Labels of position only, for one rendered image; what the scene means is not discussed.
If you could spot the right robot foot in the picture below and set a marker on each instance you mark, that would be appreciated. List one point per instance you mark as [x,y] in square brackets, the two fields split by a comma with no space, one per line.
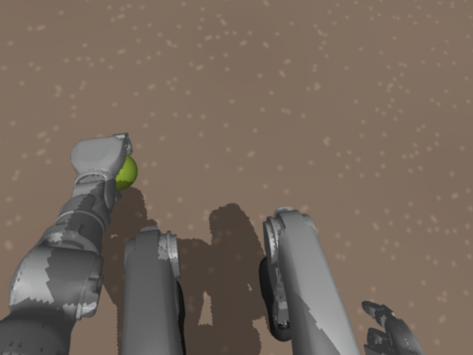
[279,331]

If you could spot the left robot hand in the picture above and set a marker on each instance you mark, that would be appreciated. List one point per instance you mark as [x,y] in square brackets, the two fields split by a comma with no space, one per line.
[106,153]

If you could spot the right robot hand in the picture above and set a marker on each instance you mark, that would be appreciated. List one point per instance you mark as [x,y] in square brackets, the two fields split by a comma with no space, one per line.
[398,339]

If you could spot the left robot arm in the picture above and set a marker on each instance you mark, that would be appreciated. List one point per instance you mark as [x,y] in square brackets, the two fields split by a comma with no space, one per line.
[59,280]

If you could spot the ball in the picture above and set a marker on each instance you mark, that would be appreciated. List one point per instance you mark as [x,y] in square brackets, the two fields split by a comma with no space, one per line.
[127,174]

